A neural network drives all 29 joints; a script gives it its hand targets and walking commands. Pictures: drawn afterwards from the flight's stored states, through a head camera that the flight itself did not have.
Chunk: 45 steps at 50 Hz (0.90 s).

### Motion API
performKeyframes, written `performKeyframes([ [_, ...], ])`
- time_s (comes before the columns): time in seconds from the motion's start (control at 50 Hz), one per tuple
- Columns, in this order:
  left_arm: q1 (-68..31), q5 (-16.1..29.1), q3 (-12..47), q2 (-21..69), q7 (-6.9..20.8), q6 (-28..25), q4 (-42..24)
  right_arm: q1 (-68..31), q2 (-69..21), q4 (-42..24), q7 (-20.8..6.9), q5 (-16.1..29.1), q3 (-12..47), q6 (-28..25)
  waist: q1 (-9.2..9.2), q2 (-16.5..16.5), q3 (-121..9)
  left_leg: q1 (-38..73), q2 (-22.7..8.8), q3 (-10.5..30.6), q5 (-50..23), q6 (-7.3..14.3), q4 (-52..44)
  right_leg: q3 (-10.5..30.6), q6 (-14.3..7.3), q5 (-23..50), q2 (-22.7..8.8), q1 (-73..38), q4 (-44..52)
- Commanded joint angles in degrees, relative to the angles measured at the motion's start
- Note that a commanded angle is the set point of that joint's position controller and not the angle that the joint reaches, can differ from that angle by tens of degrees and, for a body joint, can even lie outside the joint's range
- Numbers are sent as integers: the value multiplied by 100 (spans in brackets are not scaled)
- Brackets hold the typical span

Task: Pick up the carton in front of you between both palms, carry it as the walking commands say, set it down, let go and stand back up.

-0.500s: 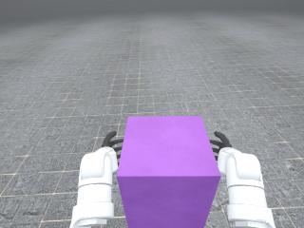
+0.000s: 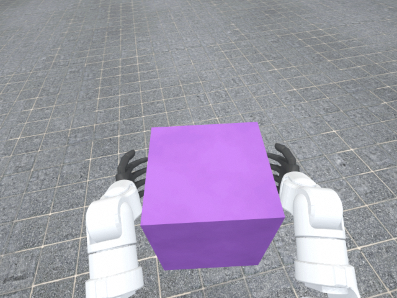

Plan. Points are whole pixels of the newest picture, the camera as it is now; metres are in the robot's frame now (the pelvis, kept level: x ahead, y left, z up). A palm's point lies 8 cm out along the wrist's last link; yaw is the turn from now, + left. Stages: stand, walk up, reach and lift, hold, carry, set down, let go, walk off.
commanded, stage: carry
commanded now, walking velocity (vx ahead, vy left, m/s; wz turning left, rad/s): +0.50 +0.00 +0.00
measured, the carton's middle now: (208, 200) +0.33 -0.02 +0.03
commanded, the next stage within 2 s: none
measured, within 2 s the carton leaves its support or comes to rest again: neither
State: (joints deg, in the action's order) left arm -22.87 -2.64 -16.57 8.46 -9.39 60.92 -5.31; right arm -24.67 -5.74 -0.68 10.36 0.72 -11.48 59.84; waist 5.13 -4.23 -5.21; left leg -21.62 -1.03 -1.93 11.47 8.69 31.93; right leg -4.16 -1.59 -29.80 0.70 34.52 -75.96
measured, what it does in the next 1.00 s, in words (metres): goes down: left foot 0.12 m lower, then right foot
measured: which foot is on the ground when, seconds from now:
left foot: down 0.00-0.20, up 0.22-0.44, down 0.46-0.96, up 0.98-1.00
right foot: down 0.00-0.42, up 0.44-0.94, down 0.96-1.00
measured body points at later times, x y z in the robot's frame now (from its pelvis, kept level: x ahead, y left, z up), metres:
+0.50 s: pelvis +0.19 -0.05 -0.01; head +0.21 -0.06 +0.44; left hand +0.54 +0.12 +0.13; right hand +0.54 -0.19 +0.12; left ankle +0.28 -0.05 -0.74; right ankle +0.01 -0.14 -0.56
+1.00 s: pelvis +0.51 -0.09 -0.03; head +0.54 -0.09 +0.42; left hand +0.85 +0.07 +0.06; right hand +0.85 -0.24 +0.06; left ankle +0.30 -0.04 -0.69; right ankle +0.62 -0.15 -0.75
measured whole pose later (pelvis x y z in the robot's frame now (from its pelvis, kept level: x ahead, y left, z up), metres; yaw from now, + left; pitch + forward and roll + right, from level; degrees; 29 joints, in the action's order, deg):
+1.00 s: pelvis +0.51 -0.09 -0.03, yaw +0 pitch +5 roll -1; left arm -21.8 -2.7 -12.8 8.4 -9.1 58.2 -7.0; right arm -22.8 -5.5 -5.3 8.8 0.5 -12.6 58.3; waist -0.3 -1.9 -2.8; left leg -8.9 4.4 -2.2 26.1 1.1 50.6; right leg -12.2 -8.2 -6.3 1.9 28.5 -28.2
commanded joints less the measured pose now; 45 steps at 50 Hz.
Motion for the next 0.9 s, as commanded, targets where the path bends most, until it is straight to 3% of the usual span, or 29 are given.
performKeyframes([
  [0.0, -2966, 507, 3222, 3750, 82, -217, 230, -3475, -4681, -451, -398, 1261, 3644, -222, 270, 50, -1520, 2770, -1323, 2370, -659, 688, -637, 222, 108, 109, -427, 2096, 250],
  [0.04, -2845, 552, 3252, 3807, 100, -246, 330, -3246, -4530, -254, -329, 1007, 3496, -232, 181, -781, -1641, 2914, -1428, 2478, -614, 604, -264, 614, 114, -1, -596, 2243, 830],
  [0.06, -2877, 551, 3244, 3785, 114, -273, 315, -3264, -4581, -219, -318, 986, 3525, -246, 123, -710, -1778, 2603, -1438, 2363, -430, 481, -182, 632, 85, 82, -617, 1849, 989],
  [0.12, -2951, 511, 3193, 3910, 104, -433, 232, -3551, -4918, -393, -361, 1262, 3753, -356, -49, 40, -1849, 1812, -881, 1372, -1077, -91, 765, 325, 26, 1, -247, 393, 2406],
  [0.14, -2795, 431, 3105, 3949, 87, -488, 341, -3817, -4953, -478, -364, 1340, 3842, -379, -368, 657, -1698, 648, -588, 736, -1016, -385, 1513, 538, -52, 471, -405, -818, 3284],
  [0.16, -2607, 298, 2936, 3800, 52, -546, 406, -4040, -4984, -579, -366, 1411, 3941, -393, -952, 2148, -1281, -1593, 51, -207, -472, -774, 3024, 2060, -460, 1577, -1152, -2447, 4364],
  [0.18, -2850, 260, 2881, 3881, 34, -626, 218, -4291, -5110, -790, -370, 1526, 4052, -483, -1470, 2612, -523, -3820, 415, -148, 2012, -838, 3805, 3209, -814, 2414, -1387, -3333, 4902],
  [0.2, -3147, 339, 2996, 3985, 21, -687, 61, -4523, -5026, -893, -345, 1603, 3988, -567, -1668, 1848, -64, -4657, 280, 294, 2431, -785, 4379, 3573, -997, 2639, -1281, -3360, 4805],
  [0.24, -3448, 765, 3522, 4065, 34, -744, -445, -4294, -4839, -952, -232, 1489, 3755, -570, -1605, 805, -49, -4343, 226, -183, 2395, -787, 4451, 3564, -1001, 2570, -1033, -3084, 4813],
  [0.28, -3745, 1494, 4406, 4399, 188, -747, -848, -3229, -4383, -645, -121, 896, 3095, -635, -1172, -192, -581, -3130, 112, -465, 27, -883, 2151, 2499, -914, 1323, -782, -3112, 4077],
  [0.3, -3892, 1930, 4816, 4511, 302, -790, -1071, -2636, -4108, -571, -65, 491, 2720, -682, -1151, -95, -907, -1919, 60, -691, -1570, -753, 983, 1659, -647, 890, -362, -2735, 3776],
  [0.32, -3934, 2266, 5015, 4500, 386, -826, -1220, -2496, -4009, -756, 0, 242, 2598, -708, -1018, 253, -1240, -331, 336, -1019, -2313, -642, 221, 906, -428, 1743, -91, -2176, 3530],
  [0.34, -4034, 2561, 5140, 4440, 439, -855, -1464, -2475, -3848, -993, 67, 97, 2445, -721, -579, 511, -1732, 1204, 657, -1338, -2780, -629, 21, 442, -309, 2901, 12, -1847, 2580],
  [0.36, -4212, 2764, 5184, 4208, 458, -845, -1669, -2230, -3701, -1126, 136, 24, 2322, -701, 154, 821, -2019, 2357, 410, -1177, -3385, -367, -884, -122, -188, 3985, 7, -1708, 1088],
  [0.38, -4218, 2824, 5103, 4039, 457, -789, -1690, -2023, -3498, -1253, 183, -27, 2353, -624, 554, 265, -1965, 3430, -378, -87, -4270, 178, -1721, -357, -85, 1474, 401, -726, -991],
  [0.4, -3720, 2656, 4741, 3705, 405, -661, -1237, -1805, -3206, -1124, 238, -106, 2378, -483, 481, 244, -2214, 4548, -829, 578, -4326, 273, -819, 150, -259, -185, 374, 602, -1623],
  [0.44, -3030, 2165, 3916, 3067, 155, -313, -894, -2006, -2756, -1302, 284, 155, 2824, -167, -67, 6, -2574, 4682, -1362, 1636, -4917, 299, 72, 495, -362, 3, 25, 1517, -1329],
  [0.46, -3060, 2036, 3631, 2869, 34, -130, -1005, -2494, -2571, -1640, 284, 487, 2947, -11, -152, -358, -2513, 4172, -1551, 2225, -3447, 281, -40, 441, -333, 27, 35, 1653, -1057],
  [0.48, -2734, 1677, 3270, 2605, -122, 34, -708, -2788, -2666, -1627, 254, 873, 3078, 114, -323, -68, -2457, 3535, -1570, 2494, -1711, 181, -523, 800, -333, 483, -239, 1451, -597],
  [0.5, -2492, 1269, 2927, 2313, -277, 158, -254, -2851, -2676, -1308, 179, 1040, 3091, 223, -459, 170, -1944, 2840, -1317, 2348, -892, 104, -823, 659, -281, 750, -308, 1459, -326],
  [0.52, -2523, 1046, 2853, 2313, -361, 197, -170, -2954, -2922, -1220, 94, 1239, 3214, 266, -396, 238, -1577, 2777, -1135, 1984, -1826, 10, -850, 431, -114, 1038, -367, 1507, 176],
  [0.54, -2811, 1022, 2992, 2603, -347, 193, -538, -3209, -3274, -1405, 18, 1443, 3279, 229, -240, -120, -1626, 2668, -1091, 2295, -2065, 15, -966, 285, 4, 1102, -222, 1563, 169],
  [0.58, -3570, 1111, 3183, 3076, -265, 165, -919, -3952, -3921, -1708, -141, 1821, 3504, 185, -157, 55, -1533, 2306, -1343, 2581, -2003, 261, -1153, 409, 107, 1447, -479, 1704, 223],
  [0.64, -3303, 895, 3003, 3427, -200, 66, -509, -4132, -4357, -1552, -295, 1985, 3711, 149, -209, 393, -1692, 2806, -1158, 2000, -2867, 115, -1061, 407, 30, 1790, -609, 2005, 540],
  [0.74, -3268, 765, 3477, 3900, 0, -211, -475, -3858, -4744, -1049, -479, 1724, 3771, -65, -137, 150, -1676, 3246, -697, 947, -3941, -265, -1065, -153, -170, 2441, -379, 1631, 2238],
  [0.78, -3194, 781, 3680, 4011, 95, -252, -465, -3564, -4805, -848, -518, 1542, 3749, -128, -148, -42, -1516, 3130, -618, 582, -4432, -391, -1246, -506, -229, 2979, -179, 899, 3394],
  [0.82, -3218, 877, 3885, 4083, 158, -281, -609, -3232, -4766, -831, -510, 1342, 3699, -183, -179, -182, -1622, 3090, -552, 222, -5788, -526, -1062, -957, -320, 3448, 224, -198, 4252],
  [0.86, -3214, 1045, 4080, 4144, 200, -300, -689, -3014, -4585, -922, -462, 1125, 3605, -217, -350, -611, -1987, 3159, -580, 40, -6581, -759, -90, -1060, -367, 3394, 443, -1335, 4690],
  [0.88, -3169, 1119, 4156, 4157, 223, -297, -707, -2906, -4476, -947, -436, 1050, 3581, -213, -572, -516, -2273, 2764, -501, -207, -6226, -936, 967, -984, -382, 3699, 315, -2470, 5310],
])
